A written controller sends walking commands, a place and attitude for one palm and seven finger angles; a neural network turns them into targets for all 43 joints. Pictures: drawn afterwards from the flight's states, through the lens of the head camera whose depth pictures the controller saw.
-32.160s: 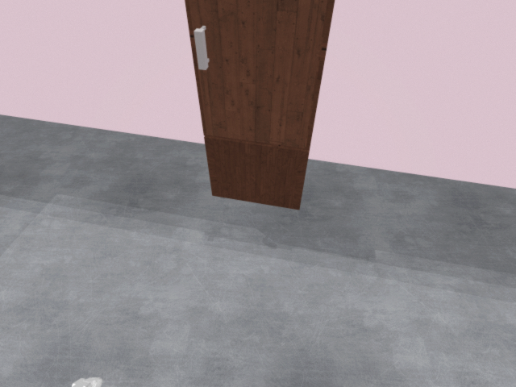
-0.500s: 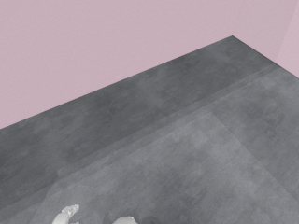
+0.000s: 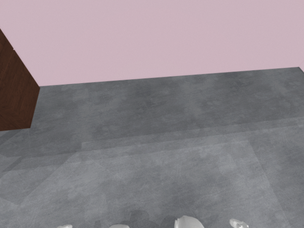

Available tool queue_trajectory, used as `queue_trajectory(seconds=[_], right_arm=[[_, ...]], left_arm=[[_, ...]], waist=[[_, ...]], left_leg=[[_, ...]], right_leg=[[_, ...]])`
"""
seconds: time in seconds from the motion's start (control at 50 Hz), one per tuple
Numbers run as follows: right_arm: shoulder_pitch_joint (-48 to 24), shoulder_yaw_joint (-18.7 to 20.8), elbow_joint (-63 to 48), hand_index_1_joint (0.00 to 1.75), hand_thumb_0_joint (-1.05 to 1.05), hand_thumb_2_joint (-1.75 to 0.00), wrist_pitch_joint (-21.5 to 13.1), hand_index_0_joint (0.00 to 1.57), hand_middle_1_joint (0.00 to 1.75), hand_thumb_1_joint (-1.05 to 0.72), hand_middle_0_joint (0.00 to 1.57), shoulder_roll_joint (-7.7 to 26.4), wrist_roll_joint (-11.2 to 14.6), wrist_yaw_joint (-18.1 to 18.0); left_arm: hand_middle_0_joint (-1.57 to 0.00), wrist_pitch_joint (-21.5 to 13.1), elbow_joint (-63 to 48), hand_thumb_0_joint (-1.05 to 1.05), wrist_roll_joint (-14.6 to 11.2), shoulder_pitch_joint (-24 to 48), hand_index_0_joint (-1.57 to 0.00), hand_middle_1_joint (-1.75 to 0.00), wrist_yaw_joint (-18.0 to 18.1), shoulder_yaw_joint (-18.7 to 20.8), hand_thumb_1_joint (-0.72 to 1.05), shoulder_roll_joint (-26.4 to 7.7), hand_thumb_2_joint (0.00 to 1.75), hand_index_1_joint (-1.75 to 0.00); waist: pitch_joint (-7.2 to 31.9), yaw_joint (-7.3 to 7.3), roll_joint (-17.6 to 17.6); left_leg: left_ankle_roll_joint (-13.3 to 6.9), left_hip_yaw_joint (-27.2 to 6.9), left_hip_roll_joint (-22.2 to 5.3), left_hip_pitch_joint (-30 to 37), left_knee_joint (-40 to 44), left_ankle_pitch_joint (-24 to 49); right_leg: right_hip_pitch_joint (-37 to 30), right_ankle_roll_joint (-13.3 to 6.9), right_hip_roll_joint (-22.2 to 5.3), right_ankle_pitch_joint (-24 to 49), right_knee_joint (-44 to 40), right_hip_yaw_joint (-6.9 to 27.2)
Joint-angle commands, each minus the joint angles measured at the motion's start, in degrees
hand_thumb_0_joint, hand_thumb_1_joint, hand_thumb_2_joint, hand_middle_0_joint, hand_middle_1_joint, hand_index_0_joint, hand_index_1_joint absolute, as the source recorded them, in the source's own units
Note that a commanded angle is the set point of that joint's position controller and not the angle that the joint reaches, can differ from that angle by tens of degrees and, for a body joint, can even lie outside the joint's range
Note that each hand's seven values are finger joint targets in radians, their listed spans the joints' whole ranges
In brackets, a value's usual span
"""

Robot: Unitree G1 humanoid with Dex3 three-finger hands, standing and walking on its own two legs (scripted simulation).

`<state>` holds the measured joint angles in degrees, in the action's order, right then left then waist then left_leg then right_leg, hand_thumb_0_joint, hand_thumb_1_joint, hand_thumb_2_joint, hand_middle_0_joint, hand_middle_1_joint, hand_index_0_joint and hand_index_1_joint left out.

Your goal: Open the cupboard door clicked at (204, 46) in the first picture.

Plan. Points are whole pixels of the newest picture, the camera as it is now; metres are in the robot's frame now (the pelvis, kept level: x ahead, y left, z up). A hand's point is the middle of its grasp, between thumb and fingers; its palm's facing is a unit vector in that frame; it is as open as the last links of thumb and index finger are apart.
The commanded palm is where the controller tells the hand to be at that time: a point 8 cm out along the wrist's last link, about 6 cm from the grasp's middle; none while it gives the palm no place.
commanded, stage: turn to face it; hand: left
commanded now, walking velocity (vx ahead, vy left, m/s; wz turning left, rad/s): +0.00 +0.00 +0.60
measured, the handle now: out of the picture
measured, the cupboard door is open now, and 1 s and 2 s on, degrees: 43 43 43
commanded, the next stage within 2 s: take the last steps up to it in 1.58 s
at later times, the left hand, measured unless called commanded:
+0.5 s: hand out of the picture +0.04 +0.15 -0.16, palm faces +0.31 -0.92 -0.24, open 7.4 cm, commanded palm none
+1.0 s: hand out of the picture +0.03 +0.16 -0.14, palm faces +0.58 -0.75 -0.30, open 7.4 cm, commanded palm none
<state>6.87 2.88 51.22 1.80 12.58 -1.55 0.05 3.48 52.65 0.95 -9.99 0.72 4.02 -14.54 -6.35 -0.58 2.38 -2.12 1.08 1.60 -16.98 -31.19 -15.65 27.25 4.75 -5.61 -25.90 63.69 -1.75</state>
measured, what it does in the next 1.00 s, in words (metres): steps on the spot, turning left: right foot, then left foot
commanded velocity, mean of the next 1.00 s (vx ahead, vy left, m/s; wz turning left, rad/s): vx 0.00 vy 0.00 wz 0.60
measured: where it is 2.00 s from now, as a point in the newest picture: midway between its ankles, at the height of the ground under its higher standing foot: outside the picture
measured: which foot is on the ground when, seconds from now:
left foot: down 0.00-0.22, up 0.24-0.54, down 0.56-0.90, up 0.92-1.00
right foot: up 0.00-0.20, down 0.22-0.56, up 0.58-0.88, down 0.90-1.00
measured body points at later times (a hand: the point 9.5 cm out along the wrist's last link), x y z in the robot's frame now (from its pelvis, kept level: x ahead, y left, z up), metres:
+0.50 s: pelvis +0.03 -0.05 +0.00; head +0.09 -0.04 +0.45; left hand +0.02 +0.20 -0.14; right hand +0.20 -0.27 -0.14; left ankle -0.01 +0.07 -0.70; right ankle +0.02 -0.16 -0.73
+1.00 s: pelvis +0.07 -0.07 +0.00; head +0.12 -0.07 +0.44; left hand +0.00 +0.19 -0.12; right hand +0.29 -0.24 -0.16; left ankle -0.02 +0.03 -0.67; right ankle +0.13 -0.17 -0.73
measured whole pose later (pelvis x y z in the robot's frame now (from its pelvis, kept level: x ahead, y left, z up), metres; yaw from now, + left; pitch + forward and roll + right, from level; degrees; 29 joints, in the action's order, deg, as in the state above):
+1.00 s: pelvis +0.07 -0.07 +0.00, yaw +37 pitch +0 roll +1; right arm 8.9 5.1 53.4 4.8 14.6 -1.4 1.1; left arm 0.5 48.8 1.2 -10.0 1.3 2.2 -11.7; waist -5.4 1.2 -2.3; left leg 2.1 -2.7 2.4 -27.3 -60.5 -27.5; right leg 15.6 0.0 -4.4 -19.0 34.8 -5.4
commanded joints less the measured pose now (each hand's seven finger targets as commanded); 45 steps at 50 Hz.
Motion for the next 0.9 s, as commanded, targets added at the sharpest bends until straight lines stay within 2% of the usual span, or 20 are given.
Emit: queue_trajectory(seconds=[0.0, 0.08, 0.14, 0.16, 0.18, 0.2, 0.24, 0.3, 0.42, 0.46, 0.5, 0.52, 0.54, 0.56, 0.6, 0.66, 0.8, 0.84, 0.86, 0.88], right_arm=[[3.6, 3.2, -2.1, 0.30, 0.00, -0.90, -1.0, 0.20, 0.30, -0.90, 0.20, 12.0, 0.1, -0.9], [3.0, 3.8, -2.1, 0.30, 0.00, -0.90, -0.3, 0.20, 0.30, -0.90, 0.20, 12.4, -0.2, -0.6], [0.3, 4.1, -3.0, 0.30, 0.00, -0.90, 0.1, 0.20, 0.30, -0.90, 0.20, 11.9, 0.3, -0.5], [-0.2, 3.9, -3.6, 0.30, 0.00, -0.90, 0.1, 0.20, 0.30, -0.90, 0.20, 10.6, 0.7, -0.3], [0.8, 3.5, -4.4, 0.30, 0.00, -0.90, 0.0, 0.20, 0.30, -0.90, 0.20, 6.8, 1.3, 0.1], [0.3, 3.4, -5.4, 0.30, 0.00, -0.90, 0.0, 0.20, 0.30, -0.90, 0.20, 6.4, 1.0, 0.3], [-0.7, 3.6, -4.0, 0.30, 0.00, -0.90, 1.0, 0.20, 0.30, -0.90, 0.20, 7.0, 0.5, 0.4], [-0.3, 2.5, -2.8, 0.30, 0.00, -0.90, 1.5, 0.20, 0.30, -0.90, 0.20, 4.9, 0.7, 1.4], [-4.4, 1.4, -3.6, 0.30, 0.00, -0.90, 0.9, 0.20, 0.30, -0.90, 0.20, 3.0, 1.1, 2.0], [-3.3, 1.4, -3.6, 0.30, 0.00, -0.90, 0.6, 0.20, 0.30, -0.90, 0.20, 3.7, 1.1, 1.8], [1.4, 1.9, -2.7, 0.30, 0.00, -0.90, 0.1, 0.20, 0.30, -0.90, 0.20, 5.5, 0.7, 1.5], [5.4, 2.9, -2.0, 0.30, 0.00, -0.90, -0.3, 0.20, 0.30, -0.90, 0.20, 9.2, 0.4, 1.5], [10.2, 4.7, -1.5, 0.30, 0.00, -0.90, -0.6, 0.20, 0.30, -0.90, 0.20, 16.0, -0.1, 1.0], [13.2, 4.7, -0.3, 0.30, 0.00, -0.90, 0.0, 0.20, 0.30, -0.90, 0.20, 17.6, 0.3, 0.6], [8.4, 4.2, -1.7, 0.30, 0.00, -0.90, -0.4, 0.20, 0.30, -0.90, 0.20, 14.7, 0.1, -0.9], [2.5, 3.1, -3.0, 0.30, 0.00, -0.90, -0.9, 0.20, 0.30, -0.90, 0.20, 11.9, 0.0, -1.0], [0.1, 3.9, -3.2, 0.30, 0.00, -0.90, 0.0, 0.20, 0.30, -0.90, 0.20, 12.9, -0.2, -0.4], [-2.1, 3.8, -3.8, 0.30, 0.00, -0.90, 0.3, 0.20, 0.30, -0.90, 0.20, 11.9, 0.3, -0.3], [-1.8, 3.6, -4.5, 0.30, 0.00, -0.90, 0.3, 0.20, 0.30, -0.90, 0.20, 9.2, 0.9, 0.0], [-1.3, 3.0, -5.8, 0.30, 0.00, -0.90, 0.1, 0.20, 0.30, -0.90, 0.20, 5.4, 1.2, 0.3]], left_arm=[[-0.20, -1.7, -5.6, 0.00, -0.1, 1.4, -0.20, -0.30, -0.1, 1.0, 0.90, -3.6, 0.90, -0.30], [-0.20, -1.8, -6.8, 0.00, -0.2, 2.5, -0.20, -0.30, 0.0, 0.8, 0.90, -3.4, 0.90, -0.30], [-0.20, -2.7, -6.0, 0.00, -0.5, -2.5, -0.20, -0.30, 0.2, 1.1, 0.90, -4.0, 0.90, -0.30], [-0.20, -3.3, -5.5, 0.00, -0.4, -5.0, -0.20, -0.30, 0.6, 1.6, 0.90, -5.8, 0.90, -0.30], [-0.20, -4.0, -5.3, 0.00, 0.6, -6.8, -0.20, -0.30, 1.2, 2.7, 0.90, -10.8, 0.90, -0.30], [-0.20, -3.8, -5.7, 0.00, 0.7, -6.4, -0.20, -0.30, 1.3, 2.6, 0.90, -13.5, 0.90, -0.30], [-0.20, -3.9, -6.5, 0.00, 0.3, -2.3, -0.20, -0.30, 1.8, 1.7, 0.90, -9.1, 0.90, -0.30], [-0.20, -4.1, -7.1, 0.00, 0.3, -0.3, -0.20, -0.30, 1.5, 0.8, 0.90, -6.3, 0.90, -0.30], [-0.20, -4.1, -4.2, 0.00, 0.7, -6.1, -0.20, -0.30, 1.2, 1.9, 0.90, -9.4, 0.90, -0.30], [-0.20, -4.0, -4.1, 0.00, 0.5, -5.9, -0.20, -0.30, 1.1, 2.3, 0.90, -10.0, 0.90, -0.30], [-0.20, -4.0, -4.2, 0.00, -0.1, -4.5, -0.20, -0.30, 0.7, 2.5, 0.90, -10.1, 0.90, -0.30], [-0.20, -3.8, -5.0, 0.00, -0.4, -3.8, -0.20, -0.30, 0.5, 2.2, 0.90, -8.6, 0.90, -0.30], [-0.20, -3.6, -7.7, 0.00, -0.9, -2.3, -0.20, -0.30, 0.0, 1.1, 0.90, -4.1, 0.90, -0.30], [-0.20, -2.7, -9.6, 0.00, -0.1, 1.5, -0.20, -0.30, 0.6, 0.8, 0.90, -4.9, 0.90, -0.30], [-0.20, -2.2, -8.1, 0.00, -0.2, 4.2, -0.20, -0.30, 0.9, 1.0, 0.90, -4.3, 0.90, -0.30], [-0.20, -1.6, -5.6, 0.00, 0.0, 0.7, -0.20, -0.30, -0.1, 1.2, 0.90, -4.0, 0.90, -0.30], [-0.20, -2.0, -5.9, 0.00, -0.2, -1.4, -0.20, -0.30, -0.1, 0.9, 0.90, -3.5, 0.90, -0.30], [-0.20, -2.8, -5.2, 0.00, -0.2, -5.7, -0.20, -0.30, 0.1, 1.3, 0.90, -4.5, 0.90, -0.30], [-0.20, -3.6, -5.0, 0.00, 0.2, -7.9, -0.20, -0.30, 0.6, 2.0, 0.90, -7.7, 0.90, -0.30], [-0.20, -4.0, -5.2, 0.00, 1.0, -8.4, -0.20, -0.30, 1.1, 2.9, 0.90, -13.0, 0.90, -0.30]], waist=[[9.5, 1.94, -9.1], [8.1, 1.99, -12.0], [10.0, -0.54, -11.3], [10.6, -2.06, -6.9], [11.3, -2.74, 8.0], [10.0, -2.93, 15.2], [6.5, -0.77, 12.7], [6.0, 0.82, 10.3], [7.4, -2.02, 10.5], [7.9, -1.22, 9.4], [10.3, 2.10, 6.9], [13.6, 4.30, -2.0], [15.5, 6.90, -20.5], [15.4, 7.54, -13.7], [11.4, 5.74, -15.2], [8.7, 1.85, -9.2], [8.4, 0.86, -11.5], [9.1, -1.69, -10.1], [10.0, -2.85, -1.2], [9.0, -3.16, 16.6]], left_leg=[[-7.8, -15.5, -14.5, 9.2, 10.5, 23.3], [-7.0, -18.1, -13.1, 4.5, 9.8, 19.2], [-4.9, -18.9, -10.7, -0.2, 4.9, 19.5], [-2.2, -17.4, -7.8, -5.3, 1.0, 13.3], [2.1, -9.5, -0.6, -16.2, -10.4, -3.4], [4.3, -3.4, 2.8, -18.1, -25.7, -20.9], [4.4, -5.2, -1.8, -18.0, -39.5, -16.6], [5.9, -1.1, -3.0, -16.1, -34.9, -11.4], [5.1, 5.0, -1.3, -9.2, -14.1, -10.9], [4.5, 6.0, -0.9, -5.6, -8.4, -8.1], [3.2, 6.4, -0.3, 4.4, 2.4, 1.3], [0.5, -0.7, -6.4, 15.2, 5.7, 14.5], [-9.6, -24.0, -23.6, 23.7, 6.8, 41.1], [-13.7, -24.5, -27.2, 20.4, 6.9, 40.5], [-11.3, -22.2, -21.4, 13.0, 9.1, 28.7], [-7.6, -15.4, -15.4, 7.8, 10.3, 22.6], [-6.3, -17.4, -12.5, 1.4, 8.6, 14.8], [-3.8, -16.9, -9.8, -4.2, 4.0, 12.3], [-0.5, -13.3, -5.0, -10.4, -3.7, 4.1], [4.4, -2.7, 3.8, -19.0, -18.9, -16.3]], right_leg=[[1.8, 0.5, 0.9, 1.4, -6.4, 1.4], [-4.7, -0.1, 3.5, 0.7, -17.0, 0.1], [-16.1, -0.8, 5.4, 8.2, -31.7, -1.0], [-23.5, -1.4, 2.8, 13.0, -40.4, 1.0], [-31.4, -5.6, -11.3, 15.4, -47.1, 15.2], [-25.9, -12.5, -23.3, 21.8, -48.6, 22.8], [-19.6, -14.2, -18.8, 27.8, -45.6, 17.0], [-21.1, -11.3, -13.0, 39.8, -42.2, 2.6], [-26.6, -10.0, -14.1, 49.3, -37.6, -2.4], [-25.4, -9.3, -14.8, 48.8, -35.4, -3.4], [-21.2, -6.4, -13.6, 46.6, -27.2, -6.7], [-12.4, -3.4, -11.0, 35.7, -17.0, -9.2], [4.7, 0.8, -2.2, -7.6, -2.4, -9.4], [5.9, -0.3, -1.5, -14.4, 2.8, -1.9], [7.6, -0.1, -1.8, -7.4, 5.4, 2.1], [3.6, 0.1, -0.6, 0.0, 0.6, 1.7], [-8.9, -0.6, 4.2, 2.1, -21.2, -1.3], [-18.7, -0.9, 4.5, 10.0, -34.1, -1.6], [-25.8, -2.5, -2.4, 10.3, -44.0, 5.5], [-28.1, -9.2, -18.9, 15.5, -49.1, 22.5]])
